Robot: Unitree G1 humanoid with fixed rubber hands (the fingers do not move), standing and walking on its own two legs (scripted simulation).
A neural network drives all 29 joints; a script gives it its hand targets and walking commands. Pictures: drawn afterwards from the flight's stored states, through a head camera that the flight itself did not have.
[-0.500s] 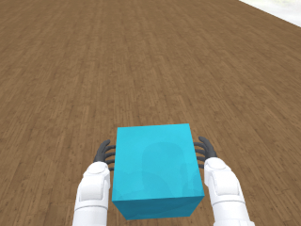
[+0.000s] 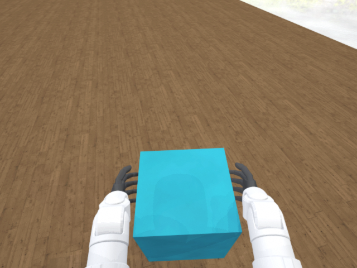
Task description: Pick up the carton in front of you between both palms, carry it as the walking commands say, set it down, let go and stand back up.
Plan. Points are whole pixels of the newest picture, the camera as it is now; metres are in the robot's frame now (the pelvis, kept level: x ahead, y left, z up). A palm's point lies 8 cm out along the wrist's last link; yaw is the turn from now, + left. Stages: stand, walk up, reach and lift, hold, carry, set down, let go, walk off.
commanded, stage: set down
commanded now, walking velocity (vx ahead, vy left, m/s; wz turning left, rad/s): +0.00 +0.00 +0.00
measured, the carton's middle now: (184, 207) +0.30 +0.00 -0.05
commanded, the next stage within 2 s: none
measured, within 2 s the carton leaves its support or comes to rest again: neither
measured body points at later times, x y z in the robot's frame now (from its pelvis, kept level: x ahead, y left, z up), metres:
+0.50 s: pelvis -0.04 +0.02 -0.04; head +0.11 +0.01 +0.38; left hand +0.35 +0.15 -0.09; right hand +0.36 -0.15 -0.10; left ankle +0.04 +0.13 -0.74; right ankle +0.01 -0.10 -0.74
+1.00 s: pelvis -0.04 +0.00 -0.17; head +0.20 -0.02 +0.21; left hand +0.39 +0.16 -0.25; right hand +0.43 -0.14 -0.26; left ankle +0.04 +0.13 -0.74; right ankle +0.01 -0.11 -0.74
